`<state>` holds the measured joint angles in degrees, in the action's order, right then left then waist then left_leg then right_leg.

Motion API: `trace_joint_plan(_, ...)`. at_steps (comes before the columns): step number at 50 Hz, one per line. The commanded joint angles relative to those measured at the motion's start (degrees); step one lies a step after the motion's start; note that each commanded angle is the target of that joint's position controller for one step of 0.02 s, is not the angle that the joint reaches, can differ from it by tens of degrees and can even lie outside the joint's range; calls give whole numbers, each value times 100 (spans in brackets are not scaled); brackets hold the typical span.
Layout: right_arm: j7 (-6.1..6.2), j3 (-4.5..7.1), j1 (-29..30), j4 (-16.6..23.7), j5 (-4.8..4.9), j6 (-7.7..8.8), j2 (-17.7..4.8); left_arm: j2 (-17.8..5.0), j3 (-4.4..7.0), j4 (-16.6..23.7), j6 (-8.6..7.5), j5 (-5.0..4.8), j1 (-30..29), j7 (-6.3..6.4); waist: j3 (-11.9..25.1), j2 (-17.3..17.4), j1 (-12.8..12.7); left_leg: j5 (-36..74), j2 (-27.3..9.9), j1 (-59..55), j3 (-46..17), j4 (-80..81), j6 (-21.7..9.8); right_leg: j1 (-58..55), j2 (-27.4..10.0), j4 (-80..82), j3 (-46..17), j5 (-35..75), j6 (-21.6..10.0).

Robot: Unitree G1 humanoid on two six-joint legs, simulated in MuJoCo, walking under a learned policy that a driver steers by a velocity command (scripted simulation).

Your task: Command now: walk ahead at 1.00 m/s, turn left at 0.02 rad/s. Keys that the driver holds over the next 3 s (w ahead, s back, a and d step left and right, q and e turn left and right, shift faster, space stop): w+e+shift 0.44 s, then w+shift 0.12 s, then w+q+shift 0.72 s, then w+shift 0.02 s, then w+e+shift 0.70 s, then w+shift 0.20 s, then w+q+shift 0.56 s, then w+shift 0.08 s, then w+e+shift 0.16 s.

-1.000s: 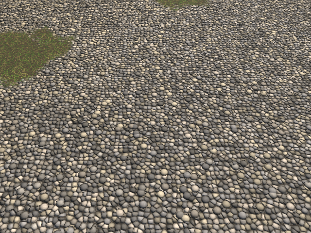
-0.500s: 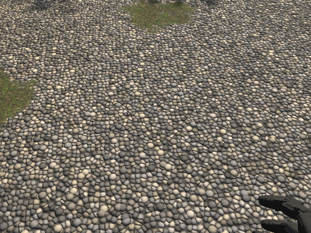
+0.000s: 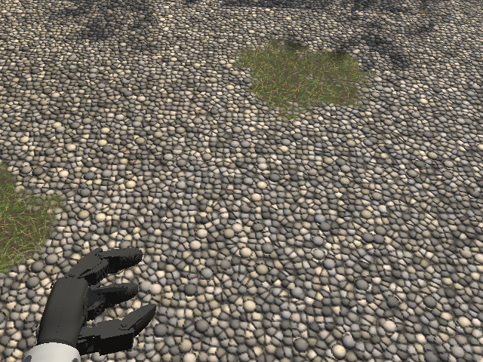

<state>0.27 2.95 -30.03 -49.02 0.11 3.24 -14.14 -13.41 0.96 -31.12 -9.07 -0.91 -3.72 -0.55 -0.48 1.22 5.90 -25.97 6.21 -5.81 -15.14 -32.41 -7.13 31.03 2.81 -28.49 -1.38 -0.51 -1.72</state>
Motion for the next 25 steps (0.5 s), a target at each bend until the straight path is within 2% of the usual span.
trace_joint_plan(1,-57,-152,-386,511,130,178,-37,-1609,581,-754,70,-60,3614,-66,3114,-2775,-1355,239,197,4409,369,-5455,648,-6796,-2490,434,-4768,-2614,-2308)
trace_joint_plan(2,-44,-95,133,585,263,257,-496,-969,471,-755,123,-101,3551,-38,2164,-2188,-1494,-11,-320,5396,429,-5525,408,-6473,-2134,982,-5236,-3679,-2023)
trace_joint_plan(3,-73,-96,1278,931,224,368,-680,-696,391,-754,190,19,3212,4,1164,-1226,-1584,131,-602,5766,477,-5334,345,-5644,-1872,965,-4299,-3030,-1750)
trace_joint_plan(4,-95,-148,2110,1189,8,500,-531,-771,394,-838,212,97,3160,-44,373,-86,-1471,178,-590,5522,697,-4843,257,-4451,-1493,1200,-3737,-1865,-1553)
trace_joint_plan(5,-122,-141,2190,1310,-73,579,-411,-754,391,-864,203,135,2913,-60,186,9,-1073,280,-711,5316,655,-4275,274,-3851,-1324,1266,-3450,-1320,-1555)
trace_joint_plan(6,-172,-166,2094,1327,-82,598,-295,-605,343,-880,224,159,2739,-54,88,-144,-788,317,-819,5013,648,-3874,321,-3357,-1109,1442,-3210,-1151,-1579)
trace_joint_plan(7,-185,-176,1988,1315,-75,586,-272,-486,309,-900,245,86,2629,-55,30,-318,-609,334,-885,4809,669,-3431,391,-3016,-996,1550,-3030,-1048,-1609)
trace_joint_plan(8,-175,-183,1963,1341,-88,573,-282,-491,301,-894,261,-2,2488,-35,-86,-340,-439,288,-995,4603,660,-2933,471,-2546,-997,1621,-2947,-1004,-1613)
trace_joint_plan(9,-171,-210,2117,1456,-113,583,-295,-596,318,-852,265,-92,2278,11,-324,-323,-299,416,-1122,4340,668,-2261,563,-1884,-1045,1694,-2829,-906,-1581)
trace_joint_plan(10,-202,-272,2425,1577,-152,607,-247,-772,378,-803,272,-147,2116,65,-459,-254,-293,983,-1061,3650,881,-1529,630,-1102,-888,1819,-2501,-947,-1475)
trace_joint_plan(11,-237,-294,2597,1609,-134,626,-227,-975,457,-763,292,-149,2015,111,-478,-245,-298,1815,-887,2575,1063,-933,690,-250,-681,1926,-2213,-1134,-1327)
trace_joint_plan(12,-246,-247,2595,1565,-88,619,-319,-1128,523,-773,300,-139,2145,136,-412,-310,-339,2695,-716,1628,1133,-726,791,282,-647,2025,-2197,-1317,-1240)
trace_joint_plan(13,-217,-170,2562,1530,-20,573,-483,-1191,549,-787,301,-144,2328,141,-362,-365,-356,3045,-694,1228,1062,-630,877,298,-687,1998,-2241,-1489,-1136)
trace_joint_plan(15,-111,-46,2608,1537,67,482,-722,-1074,525,-830,337,-216,2667,118,-363,-312,-376,2595,-703,1142,956,-302,911,-229,-682,1511,-2250,-1700,-884)
trace_joint_plan(16,-54,31,2488,1524,83,468,-803,-1003,501,-871,371,-219,2831,99,-273,-266,-277,2231,-638,945,1009,-125,862,-478,-613,987,-2198,-1380,-728)
trace_joint_plan(17,-13,136,2069,1469,78,477,-930,-930,468,-891,390,-189,2899,70,28,-223,8,2045,-666,423,1048,-63,779,-551,-430,34,-2025,-739,-522)
trace_joint_plan(18,42,261,988,1320,47,474,-1178,-728,383,-772,397,-64,2732,31,785,12,578,1470,-1237,-890,577,-256,541,61,-169,-1687,-1658,-554,-273)
trace_joint_plan(19,53,358,114,1211,-72,405,-1728,8,165,-635,361,-147,3471,42,2019,1725,349,-435,-2869,-2327,-2151,552,-273,1055,273,-4022,-1086,-2974,-74)
trace_joint_plan(20,-26,392,128,1103,3,355,-1789,-159,93,-492,353,-412,3548,103,2033,2561,201,-2235,-3337,-2194,-4257,1561,-597,2048,-146,-5293,-789,-2794,-89)
trace_joint_plan(21,-6,310,517,1142,54,328,-1307,-476,166,-549,398,-407,2943,158,938,1609,292,-2133,-3070,-1444,-3589,1744,-456,2511,-422,-5725,-636,-2270,-62)
trace_joint_plan(22,9,247,714,1027,14,280,-1057,-544,179,-496,434,-275,2481,149,375,936,221,-1034,-2910,-840,-2520,1618,-330,2556,-660,-5778,-457,-1994,-85)
trace_joint_plan(23,-15,180,896,933,-95,254,-826,-521,194,-470,472,-126,2117,126,-2,306,84,-3,-2551,-62,-1636,1636,-234,2216,-813,-5546,-387,-1843,-134)
trace_joint_plan(24,-23,132,1101,826,-185,256,-661,-388,199,-405,515,-123,2132,67,-181,545,-231,537,-2415,524,-1142,1696,-276,1915,-955,-5285,-511,-1743,-157)
trace_joint_plan(25,-53,84,1240,720,-158,274,-447,-253,179,-390,584,-164,2070,20,-323,581,-395,863,-2278,923,-692,1806,-262,1698,-1051,-5098,-570,-1876,-179)
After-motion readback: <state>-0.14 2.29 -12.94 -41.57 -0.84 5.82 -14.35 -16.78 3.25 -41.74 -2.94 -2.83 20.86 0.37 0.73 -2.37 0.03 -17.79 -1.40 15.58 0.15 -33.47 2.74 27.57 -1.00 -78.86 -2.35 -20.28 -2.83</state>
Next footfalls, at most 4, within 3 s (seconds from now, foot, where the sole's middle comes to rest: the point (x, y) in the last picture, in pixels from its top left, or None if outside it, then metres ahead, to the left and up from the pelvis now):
0.36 left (177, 339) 0.54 0.14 -0.75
0.76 right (321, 240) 0.81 -0.32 -0.75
1.22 left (254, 141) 1.26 -0.16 -0.75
1.72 right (266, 65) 1.71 -0.26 -0.75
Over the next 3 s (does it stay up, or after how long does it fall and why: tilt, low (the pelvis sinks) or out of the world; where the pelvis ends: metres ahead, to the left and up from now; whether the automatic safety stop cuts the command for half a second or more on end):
stays up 2.57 -0.25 -0.27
